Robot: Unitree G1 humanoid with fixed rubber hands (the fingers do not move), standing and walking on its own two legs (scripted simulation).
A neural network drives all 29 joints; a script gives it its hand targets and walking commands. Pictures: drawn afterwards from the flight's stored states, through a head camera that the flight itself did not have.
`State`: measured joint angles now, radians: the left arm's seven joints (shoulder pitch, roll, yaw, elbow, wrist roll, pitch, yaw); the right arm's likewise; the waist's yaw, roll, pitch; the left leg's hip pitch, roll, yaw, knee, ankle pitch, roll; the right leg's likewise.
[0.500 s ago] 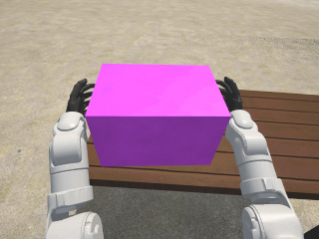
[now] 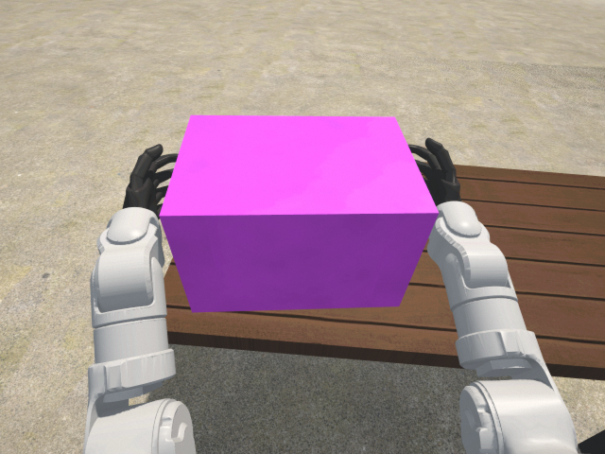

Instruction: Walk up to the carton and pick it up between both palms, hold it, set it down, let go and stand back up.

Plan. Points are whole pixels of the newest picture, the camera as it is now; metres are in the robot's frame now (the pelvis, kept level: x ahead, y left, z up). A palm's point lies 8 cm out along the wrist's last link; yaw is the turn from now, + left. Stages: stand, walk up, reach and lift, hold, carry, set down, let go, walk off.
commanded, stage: hold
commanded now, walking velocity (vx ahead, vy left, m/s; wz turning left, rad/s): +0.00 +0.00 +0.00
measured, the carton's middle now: (296, 212) +0.38 +0.01 +0.15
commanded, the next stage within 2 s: set down in 0.82 s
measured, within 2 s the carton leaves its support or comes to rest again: neither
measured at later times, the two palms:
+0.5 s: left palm (145, 210) +0.35 +0.19 +0.18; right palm (442, 202) +0.36 -0.18 +0.19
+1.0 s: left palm (145, 205) +0.35 +0.19 +0.19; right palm (444, 197) +0.36 -0.18 +0.20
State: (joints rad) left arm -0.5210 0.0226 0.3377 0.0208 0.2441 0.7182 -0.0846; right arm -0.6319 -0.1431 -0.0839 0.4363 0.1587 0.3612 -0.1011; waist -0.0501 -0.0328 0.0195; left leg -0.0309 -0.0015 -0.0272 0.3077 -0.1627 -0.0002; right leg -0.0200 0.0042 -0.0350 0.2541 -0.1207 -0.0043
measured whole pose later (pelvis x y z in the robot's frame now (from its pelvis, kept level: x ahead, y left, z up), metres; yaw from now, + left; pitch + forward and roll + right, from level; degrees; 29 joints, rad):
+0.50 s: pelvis +0.00 +0.00 +0.00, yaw +0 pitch -7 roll -1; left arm -0.52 0.02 0.34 0.04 0.26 0.72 -0.09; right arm -0.63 -0.14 -0.09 0.46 0.16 0.36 -0.10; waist -0.06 -0.04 0.02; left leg -0.02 0.00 -0.03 0.31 -0.16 0.00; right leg -0.01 0.00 -0.04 0.25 -0.12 0.00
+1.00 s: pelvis +0.00 +0.00 +0.00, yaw +0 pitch -7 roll -1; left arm -0.53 0.02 0.34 0.05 0.24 0.68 -0.08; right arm -0.63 -0.14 -0.10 0.45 0.15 0.33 -0.10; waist -0.06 -0.04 0.01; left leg -0.03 0.00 -0.03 0.31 -0.17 0.00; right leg -0.01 0.00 -0.04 0.26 -0.12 0.00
